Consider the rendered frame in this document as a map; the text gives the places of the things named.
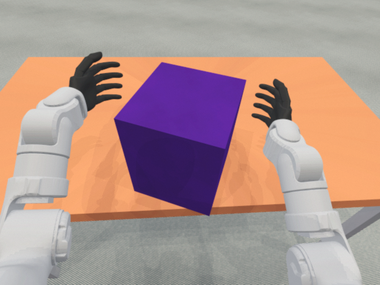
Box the robot right hand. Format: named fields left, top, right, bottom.
left=251, top=79, right=292, bottom=129

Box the table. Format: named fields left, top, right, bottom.
left=0, top=57, right=380, bottom=278

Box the robot left hand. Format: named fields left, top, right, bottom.
left=69, top=52, right=123, bottom=111

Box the right robot forearm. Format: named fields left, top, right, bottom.
left=263, top=119, right=362, bottom=284

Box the robot right upper arm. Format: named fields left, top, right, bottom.
left=286, top=241, right=362, bottom=285

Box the robot left upper arm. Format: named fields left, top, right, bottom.
left=0, top=209, right=72, bottom=285

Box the left robot forearm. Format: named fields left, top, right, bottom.
left=0, top=87, right=87, bottom=234

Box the carton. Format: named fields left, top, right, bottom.
left=114, top=62, right=246, bottom=216

